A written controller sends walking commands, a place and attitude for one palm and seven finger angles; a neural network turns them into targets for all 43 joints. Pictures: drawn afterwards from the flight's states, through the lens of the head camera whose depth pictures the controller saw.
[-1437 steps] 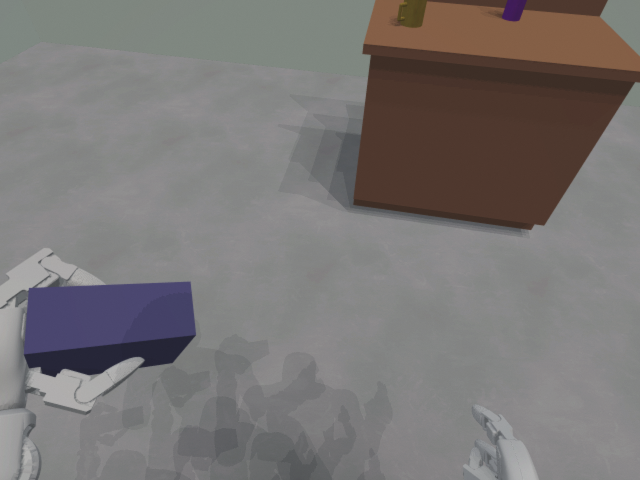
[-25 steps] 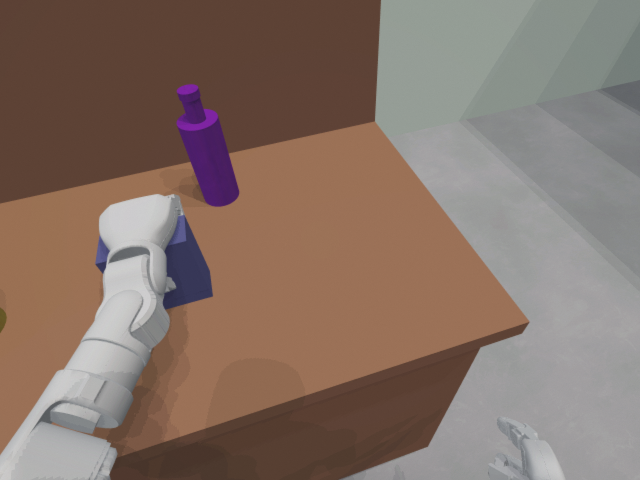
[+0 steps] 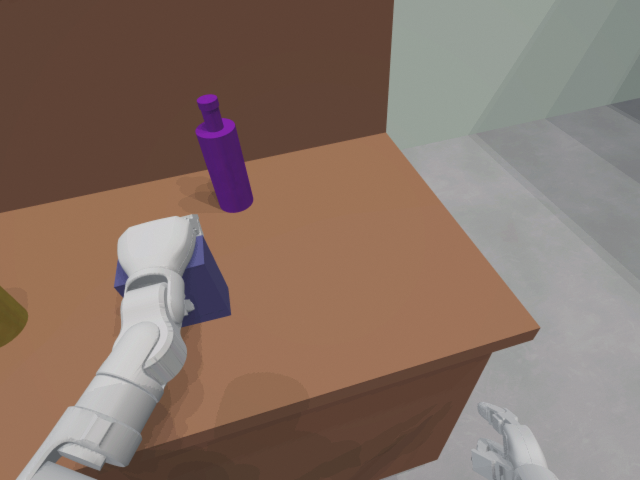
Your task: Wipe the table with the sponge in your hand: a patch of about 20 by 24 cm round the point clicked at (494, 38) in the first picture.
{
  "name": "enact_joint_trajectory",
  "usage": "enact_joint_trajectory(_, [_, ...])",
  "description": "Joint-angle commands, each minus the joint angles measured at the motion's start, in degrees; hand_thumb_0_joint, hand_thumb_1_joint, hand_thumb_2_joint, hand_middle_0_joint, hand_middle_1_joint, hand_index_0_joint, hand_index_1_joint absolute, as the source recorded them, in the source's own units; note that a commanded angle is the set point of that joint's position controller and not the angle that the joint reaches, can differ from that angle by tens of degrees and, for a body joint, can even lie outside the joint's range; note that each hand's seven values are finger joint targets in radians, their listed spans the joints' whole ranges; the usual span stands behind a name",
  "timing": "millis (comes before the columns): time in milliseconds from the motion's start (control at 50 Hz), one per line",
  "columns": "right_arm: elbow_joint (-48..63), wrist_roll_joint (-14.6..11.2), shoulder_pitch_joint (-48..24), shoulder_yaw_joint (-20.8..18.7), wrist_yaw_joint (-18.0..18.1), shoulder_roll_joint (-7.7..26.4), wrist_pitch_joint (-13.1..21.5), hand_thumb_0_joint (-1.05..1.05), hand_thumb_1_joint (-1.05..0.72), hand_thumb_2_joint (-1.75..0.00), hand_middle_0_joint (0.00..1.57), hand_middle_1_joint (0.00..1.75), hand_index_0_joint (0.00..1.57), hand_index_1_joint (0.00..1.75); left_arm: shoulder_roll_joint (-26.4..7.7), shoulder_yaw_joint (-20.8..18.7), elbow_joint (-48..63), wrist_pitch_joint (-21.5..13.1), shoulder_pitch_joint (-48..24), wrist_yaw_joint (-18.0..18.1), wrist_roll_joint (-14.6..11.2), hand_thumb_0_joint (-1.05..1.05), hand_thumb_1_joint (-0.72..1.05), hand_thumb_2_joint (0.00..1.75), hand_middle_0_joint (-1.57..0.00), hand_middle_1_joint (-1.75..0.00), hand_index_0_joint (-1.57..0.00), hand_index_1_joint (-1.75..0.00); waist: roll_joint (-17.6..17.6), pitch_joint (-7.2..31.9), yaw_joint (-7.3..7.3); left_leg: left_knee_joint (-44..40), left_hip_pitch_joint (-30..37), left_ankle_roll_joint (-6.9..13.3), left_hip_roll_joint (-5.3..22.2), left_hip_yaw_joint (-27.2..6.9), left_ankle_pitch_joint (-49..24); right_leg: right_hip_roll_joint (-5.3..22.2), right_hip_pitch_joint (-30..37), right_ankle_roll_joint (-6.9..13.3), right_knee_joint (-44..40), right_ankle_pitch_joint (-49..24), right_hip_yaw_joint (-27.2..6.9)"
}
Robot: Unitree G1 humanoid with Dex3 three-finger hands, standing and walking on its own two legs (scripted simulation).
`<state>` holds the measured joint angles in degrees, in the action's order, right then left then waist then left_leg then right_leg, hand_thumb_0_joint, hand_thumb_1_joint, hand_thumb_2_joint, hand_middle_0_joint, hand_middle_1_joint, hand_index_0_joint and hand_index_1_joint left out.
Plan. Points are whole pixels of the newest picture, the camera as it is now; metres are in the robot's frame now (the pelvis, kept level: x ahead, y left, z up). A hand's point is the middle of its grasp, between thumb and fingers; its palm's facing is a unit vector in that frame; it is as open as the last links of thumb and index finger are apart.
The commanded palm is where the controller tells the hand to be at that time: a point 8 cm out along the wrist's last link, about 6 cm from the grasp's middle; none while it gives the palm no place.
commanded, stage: wipe back along the middle lane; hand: left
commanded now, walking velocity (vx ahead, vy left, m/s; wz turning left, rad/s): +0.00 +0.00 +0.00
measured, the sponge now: (183, 295) +0.34 +0.24 +0.04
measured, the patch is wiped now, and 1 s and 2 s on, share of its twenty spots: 0.60 0.70 0.90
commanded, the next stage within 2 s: slide across to the third lane in 0.68 s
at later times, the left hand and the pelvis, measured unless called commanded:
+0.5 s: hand (185, 304) +0.29 +0.20 +0.10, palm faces +0.08 -0.09 -0.99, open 9.7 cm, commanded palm +0.24 +0.19 +0.13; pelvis +0.00 -0.01 +0.00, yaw -1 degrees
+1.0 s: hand (190, 328) +0.26 +0.18 +0.10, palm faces +0.06 -0.10 -0.99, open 9.7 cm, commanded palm +0.23 +0.17 +0.15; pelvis -0.02 -0.03 +0.00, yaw -1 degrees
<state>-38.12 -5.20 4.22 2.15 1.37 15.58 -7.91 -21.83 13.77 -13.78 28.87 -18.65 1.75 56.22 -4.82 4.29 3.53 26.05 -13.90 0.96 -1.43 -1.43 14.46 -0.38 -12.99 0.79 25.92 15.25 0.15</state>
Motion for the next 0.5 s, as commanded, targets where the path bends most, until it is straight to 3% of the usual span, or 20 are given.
enact_joint_trajectory(0, [10.43,0.12,-11.88,-2.09,-0.21,6.09,2.74,0.00,-0.90,-0.90,0.20,0.30,0.20,0.30,-3.33,-2.15,9.23,1.25,-6.13,-1.00,-2.07,0.00,0.10,1.30,-1.20,-1.60,-1.20,-1.60,7.29,10.29,0.84,-1.55,4.63,1.31,-0.19,-0.19,-16.74,-1.00,4.71,2.82,-1.84,-19.43,0.89])
enact_joint_trajectory(140, [11.18,-0.06,-13.74,-2.14,-1.07,5.69,2.88,0.00,-0.90,-0.90,0.20,0.30,0.20,0.30,-2.07,-1.24,15.90,2.72,-3.07,-1.25,-2.33,0.00,0.10,1.30,-1.20,-1.60,-1.20,-1.60,8.11,10.57,0.85,-1.12,5.42,1.25,0.18,-0.15,-18.27,-1.14,5.30,2.88,-0.75,-21.13,0.74])
enact_joint_trajectory(160, [11.55,0.12,-13.60,-2.00,-1.08,5.70,2.92,0.00,-0.90,-0.90,0.20,0.30,0.20,0.30,-2.33,-1.07,16.02,3.14,-1.12,-1.32,-2.11,0.00,0.10,1.30,-1.20,-1.60,-1.20,-1.60,7.77,10.75,1.58,-0.84,5.27,1.40,-0.13,-0.02,-18.49,-1.16,5.87,2.87,-0.61,-21.59,0.87])
enact_joint_trajectory(220, [11.30,-0.04,-14.04,-1.70,-1.40,5.50,2.96,0.00,-0.90,-0.90,0.20,0.30,0.20,0.30,-2.47,-0.63,16.86,3.89,0.50,-1.40,-1.53,0.00,0.10,1.30,-1.20,-1.60,-1.20,-1.60,6.76,8.96,1.48,-1.06,4.78,1.13,-0.05,-0.23,-18.20,-1.22,5.07,2.96,-0.43,-21.07,0.40])
enact_joint_trajectory(260, [11.94,0.01,-14.52,-1.82,-1.67,5.38,3.08,0.00,-0.90,-0.90,0.20,0.30,0.20,0.30,-0.82,0.89,19.19,4.08,1.40,-1.55,-1.55,0.00,0.10,1.30,-1.20,-1.60,-1.20,-1.60,5.98,9.70,1.71,-0.75,5.21,1.31,-0.12,-0.08,-18.29,-1.35,5.35,3.08,-0.09,-20.69,0.67])
enact_joint_trajectory(300, [11.87,0.03,-14.81,-1.87,-1.97,5.32,3.24,0.00,-0.90,-0.90,0.20,0.30,0.20,0.30,-1.66,-0.28,19.74,4.11,5.25,-1.44,-1.93,0.00,0.10,1.30,-1.20,-1.60,-1.20,-1.60,7.29,9.63,2.02,-0.44,4.85,1.33,-0.22,0.01,-18.28,-1.35,6.11,2.90,-0.01,-22.14,0.09])
enact_joint_trajectory(380, [11.96,0.02,-15.62,-1.79,-2.11,5.09,3.32,0.00,-0.90,-0.90,0.20,0.30,0.20,0.30,-2.09,-0.62,22.21,4.42,6.51,-1.19,-1.62,0.00,0.10,1.30,-1.20,-1.60,-1.20,-1.60,8.39,9.12,1.98,-0.39,4.06,1.29,-0.25,0.15,-16.80,-1.33,5.85,2.73,0.28,-21.05,-0.68])
enact_joint_trajectory(400, [12.28,0.00,-16.11,-1.67,-2.17,5.01,3.24,0.00,-0.90,-0.90,0.20,0.30,0.20,0.30,-0.74,0.55,22.44,4.78,7.87,-1.26,-1.94,0.00,0.10,1.30,-1.20,-1.60,-1.20,-1.60,7.68,8.27,2.22,-0.82,3.90,1.33,-0.20,0.11,-16.13,-1.32,5.65,2.71,-0.06,-19.85,-0.17])
enact_joint_trajectory(440, [11.91,0.00,-16.45,-1.85,-2.06,5.15,3.24,0.00,-0.90,-0.90,0.20,0.30,0.20,0.30,-2.45,-0.73,23.89,4.93,5.97,-1.10,-1.54,0.00,0.10,1.30,-1.20,-1.60,-1.20,-1.60,8.41,8.08,1.80,-0.80,3.97,1.44,-0.14,0.02,-14.71,-1.57,4.92,2.81,-0.04,-18.32,-1.16])
enact_joint_trajectory(480, [12.14,-0.04,-16.61,-1.60,-2.08,4.78,3.42,0.00,-0.90,-0.90,0.20,0.30,0.20,0.30,-1.14,0.85,23.60,5.27,6.95,-1.07,-1.09,0.00,0.10,1.30,-1.20,-1.60,-1.20,-1.60,8.36,7.42,1.98,-0.70,3.66,1.50,-0.34,0.30,-14.02,-1.39,4.47,2.62,-0.20,-16.99,-0.89])
